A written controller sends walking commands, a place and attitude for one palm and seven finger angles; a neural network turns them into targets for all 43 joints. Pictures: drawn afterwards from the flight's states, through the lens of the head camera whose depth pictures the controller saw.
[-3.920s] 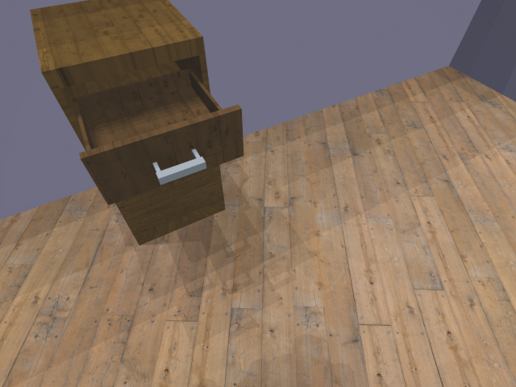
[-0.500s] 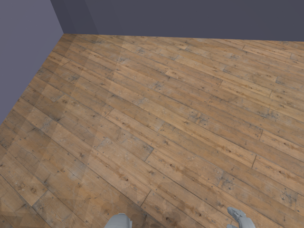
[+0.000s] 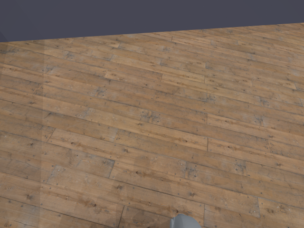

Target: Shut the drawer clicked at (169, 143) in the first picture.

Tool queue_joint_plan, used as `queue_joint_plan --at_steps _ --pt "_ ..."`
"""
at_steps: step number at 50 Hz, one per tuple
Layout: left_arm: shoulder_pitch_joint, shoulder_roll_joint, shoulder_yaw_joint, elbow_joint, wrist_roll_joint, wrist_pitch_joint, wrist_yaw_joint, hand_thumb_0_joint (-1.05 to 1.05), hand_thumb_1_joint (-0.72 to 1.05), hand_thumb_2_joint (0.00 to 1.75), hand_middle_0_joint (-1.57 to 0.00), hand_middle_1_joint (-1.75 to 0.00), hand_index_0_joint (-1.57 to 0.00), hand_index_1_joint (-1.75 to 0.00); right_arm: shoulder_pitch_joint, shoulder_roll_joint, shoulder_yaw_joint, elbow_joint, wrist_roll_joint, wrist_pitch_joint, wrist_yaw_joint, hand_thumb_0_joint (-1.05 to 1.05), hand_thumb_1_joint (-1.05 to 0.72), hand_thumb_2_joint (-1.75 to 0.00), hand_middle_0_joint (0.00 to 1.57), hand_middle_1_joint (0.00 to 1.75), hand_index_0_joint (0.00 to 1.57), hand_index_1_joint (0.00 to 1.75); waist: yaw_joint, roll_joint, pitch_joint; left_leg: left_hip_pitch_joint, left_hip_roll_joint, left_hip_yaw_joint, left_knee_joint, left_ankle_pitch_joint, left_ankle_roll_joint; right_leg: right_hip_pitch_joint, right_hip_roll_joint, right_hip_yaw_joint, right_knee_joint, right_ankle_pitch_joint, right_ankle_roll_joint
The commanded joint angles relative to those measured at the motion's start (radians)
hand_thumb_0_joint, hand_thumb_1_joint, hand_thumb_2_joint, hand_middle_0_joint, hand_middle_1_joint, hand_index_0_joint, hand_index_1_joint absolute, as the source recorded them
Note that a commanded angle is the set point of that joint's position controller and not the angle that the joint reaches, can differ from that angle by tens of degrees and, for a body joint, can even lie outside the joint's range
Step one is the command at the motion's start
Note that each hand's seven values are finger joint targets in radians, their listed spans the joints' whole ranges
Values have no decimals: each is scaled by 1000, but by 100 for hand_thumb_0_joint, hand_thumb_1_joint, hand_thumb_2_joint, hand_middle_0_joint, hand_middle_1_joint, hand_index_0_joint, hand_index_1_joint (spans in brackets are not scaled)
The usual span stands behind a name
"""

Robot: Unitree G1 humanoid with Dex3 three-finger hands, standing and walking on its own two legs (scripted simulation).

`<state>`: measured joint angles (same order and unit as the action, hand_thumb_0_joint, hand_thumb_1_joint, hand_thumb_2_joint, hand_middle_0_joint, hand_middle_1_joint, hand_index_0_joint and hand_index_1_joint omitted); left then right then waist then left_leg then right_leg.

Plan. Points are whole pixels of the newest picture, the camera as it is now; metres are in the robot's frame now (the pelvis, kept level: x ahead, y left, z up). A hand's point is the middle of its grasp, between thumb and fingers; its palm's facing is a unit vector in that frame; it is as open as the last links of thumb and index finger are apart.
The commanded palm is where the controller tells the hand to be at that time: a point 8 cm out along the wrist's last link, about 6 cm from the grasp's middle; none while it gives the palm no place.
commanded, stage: walk to a spot facing it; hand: left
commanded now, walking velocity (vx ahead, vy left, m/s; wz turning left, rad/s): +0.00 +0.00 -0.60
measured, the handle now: out of the picture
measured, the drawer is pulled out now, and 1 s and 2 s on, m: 0.30 0.30 0.30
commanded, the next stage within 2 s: turn to face it in 0.20 s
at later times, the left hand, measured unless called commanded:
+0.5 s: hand (110, 197) +0.22 +0.13 -0.16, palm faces -0.22 -0.95 -0.23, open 7.4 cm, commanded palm none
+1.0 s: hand (93, 220) +0.15 +0.17 -0.16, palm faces +0.09 -0.95 -0.31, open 7.4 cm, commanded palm none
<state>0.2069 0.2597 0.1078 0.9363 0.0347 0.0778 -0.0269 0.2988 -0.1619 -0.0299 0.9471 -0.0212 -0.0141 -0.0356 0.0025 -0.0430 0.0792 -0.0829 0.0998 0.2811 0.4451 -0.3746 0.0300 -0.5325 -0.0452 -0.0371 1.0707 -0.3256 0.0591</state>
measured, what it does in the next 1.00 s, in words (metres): steps on the spot: right foot, then left foot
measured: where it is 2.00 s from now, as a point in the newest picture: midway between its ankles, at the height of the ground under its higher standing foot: outside the picture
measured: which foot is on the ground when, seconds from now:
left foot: down 0.00-0.18, up 0.20-0.56, down 0.58-1.00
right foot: up 0.00-0.16, down 0.18-0.60, up 0.62-0.96, down 0.98-1.00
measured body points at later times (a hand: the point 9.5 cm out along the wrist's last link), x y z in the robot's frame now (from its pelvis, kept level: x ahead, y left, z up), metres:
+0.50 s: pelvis +0.08 -0.03 -0.01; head +0.09 -0.04 +0.44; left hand +0.23 +0.18 -0.14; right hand +0.09 -0.27 -0.16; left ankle +0.13 +0.12 -0.70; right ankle +0.06 -0.12 -0.74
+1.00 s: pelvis +0.07 -0.05 -0.01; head +0.11 -0.08 +0.43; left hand +0.15 +0.21 -0.14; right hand +0.12 -0.30 -0.17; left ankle +0.13 +0.09 -0.74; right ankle +0.06 -0.17 -0.75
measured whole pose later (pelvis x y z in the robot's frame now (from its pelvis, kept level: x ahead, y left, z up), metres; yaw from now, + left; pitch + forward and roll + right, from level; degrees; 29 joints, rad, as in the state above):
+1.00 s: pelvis +0.07 -0.05 -0.01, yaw +3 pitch +2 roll +0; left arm 0.18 0.21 0.08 0.92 0.01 0.03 0.02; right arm 0.25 -0.22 -0.09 0.95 -0.02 0.05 0.00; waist -0.03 0.05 0.06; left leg -0.40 -0.03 -0.12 0.55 -0.19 -0.03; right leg -0.26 -0.01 -0.02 0.54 -0.30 0.03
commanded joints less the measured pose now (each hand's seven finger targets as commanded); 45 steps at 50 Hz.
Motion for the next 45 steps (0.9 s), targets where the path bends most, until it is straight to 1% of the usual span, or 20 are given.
queue_joint_plan --at_steps 1,4,6,7,8,9,10,11,13,15,17,22,26,28,30,31,34,36,41,45 --pt "-119 -6 -17 -109 -5 -28 -7 0 90 90 -20 -30 -20 -30 83 -174 -54 -20 -7 -15 -8 0 -90 -90 20 30 20 30 -48 231 -33 158 246 -93 -49 858 73 -94 -9 -58 -167 -16 -12" --pt "-129 -2 -20 -118 -4 -40 -4 0 90 90 -20 -30 -20 -30 91 -191 -65 -5 -7 -10 -1 0 -90 -90 20 30 20 30 -41 237 -44 146 266 -58 19 961 65 10 23 -95 -299 -45 -48" --pt "-53 18 -14 -105 -3 -53 2 0 90 90 -20 -30 -20 -30 75 -216 -72 -13 -1 -11 4 0 -90 -90 20 30 20 30 4 213 -101 126 270 -26 144 1071 40 143 53 -107 -403 -6 -77" --pt "41 43 -6 -83 -3 -64 6 0 90 90 -20 -30 -20 -30 52 -226 -74 -25 6 -12 8 0 -90 -90 20 30 20 30 61 183 -150 71 254 -1 281 1030 10 285 54 -98 -510 103 -89" --pt "156 116 10 -51 3 -79 14 0 90 90 -20 -30 -20 -30 49 -211 -68 -45 19 -9 17 0 -90 -90 20 30 20 30 113 32 -237 -133 212 19 518 780 -40 563 -47 16 -596 403 -133" --pt "237 233 30 -33 -6 -89 32 0 90 90 -20 -30 -20 -30 36 -131 -50 -88 24 -3 21 0 -90 -90 20 30 20 30 130 -216 -317 -470 10 -19 816 -200 -117 777 -347 461 -574 985 -284" --pt "241 258 35 -25 -32 -79 46 0 90 90 -20 -30 -20 -30 -22 -137 -47 -109 25 7 5 0 -90 -90 20 30 20 30 126 -162 -338 -500 -1 -202 920 -298 -100 743 -391 454 -584 1096 -361" --pt "170 216 26 -40 -35 -73 54 0 90 90 -20 -30 -20 -30 -46 -130 -48 -107 25 13 3 0 -90 -90 20 30 20 30 96 -83 -238 -511 41 -247 916 -216 -92 634 -346 363 -608 929 -353" --pt "23 163 7 -93 -31 -68 56 0 90 90 -20 -30 -20 -30 -65 -135 -48 -97 11 30 8 0 -90 -90 20 30 20 30 39 -58 -134 -489 56 -274 869 -108 -103 434 -258 315 -672 653 -287" --pt "-59 133 -7 -116 -24 -73 57 0 90 90 -20 -30 -20 -30 -9 -123 -46 -65 2 46 9 0 -90 -90 20 30 20 30 -20 -23 -90 -421 46 -263 780 -49 -113 296 -202 222 -701 600 -245" --pt "-59 119 -16 -110 -15 -81 57 0 90 90 -20 -30 -20 -30 52 -104 -39 -34 1 54 10 0 -90 -90 20 30 20 30 -44 -44 -109 -387 18 -253 729 -14 -109 268 -173 166 -706 566 -234" --pt "-39 76 -37 -82 -8 -87 55 0 90 90 -20 -30 -20 -30 42 -68 -21 -13 9 41 17 0 -90 -90 20 30 20 30 -37 -83 -119 -285 -18 -235 467 18 -85 249 -142 110 -723 354 -225" --pt "-10 77 -34 -58 -16 -81 60 0 90 90 -20 -30 -20 -30 5 -71 -20 -12 10 22 22 0 -90 -90 20 30 20 30 -12 -114 -91 -194 -48 -197 188 129 -83 286 -164 78 -648 351 -184" --pt "15 55 -33 -53 -23 -69 62 0 90 90 -20 -30 -20 -30 33 -113 -29 -5 8 16 26 0 -90 -90 20 30 20 30 -18 15 -87 -93 -1 -270 55 333 -57 218 -142 39 -536 231 -123" --pt "47 -17 -38 -71 -27 -56 63 0 90 90 -20 -30 -20 -30 38 -216 -51 -25 -8 16 27 0 -90 -90 20 30 20 30 -10 355 -32 -167 269 -612 -123 552 102 117 9 -64 -258 -204 -28" --pt "6 -3 -35 -81 -21 -57 64 0 90 90 -20 -30 -20 -30 37 -206 -52 -17 -12 17 17 0 -90 -90 20 30 20 30 -25 336 -21 -207 274 -673 -174 512 157 99 13 -12 -106 -267 -30" --pt "-32 14 -18 -75 -15 -57 53 0 90 90 -20 -30 -20 -30 0 -177 -48 -31 -7 12 8 0 -90 -90 20 30 20 30 -14 235 -38 -181 199 -607 -150 469 147 19 -19 44 30 -159 -27" --pt "-14 -1 -17 -69 -21 -59 48 0 90 90 -20 -30 -20 -30 -20 -190 -56 -43 -6 13 8 0 -90 -90 20 30 20 30 -13 190 -120 -107 154 -546 -121 478 138 34 -10 45 -19 -132 -17" --pt "-52 -17 -19 -88 -28 -59 48 0 90 90 -20 -30 -20 -30 24 -220 -81 -43 -6 20 12 0 -90 -90 20 30 20 30 -53 183 -204 16 134 -591 -82 531 150 43 19 34 -181 -157 -1" --pt "-7 -9 -20 -82 -35 -62 52 0 90 90 -20 -30 -20 -30 -22 -239 -93 -61 -6 33 19 0 -90 -90 20 30 20 30 -36 224 -215 -54 104 -618 -47 558 133 172 45 22 -379 -125 -5"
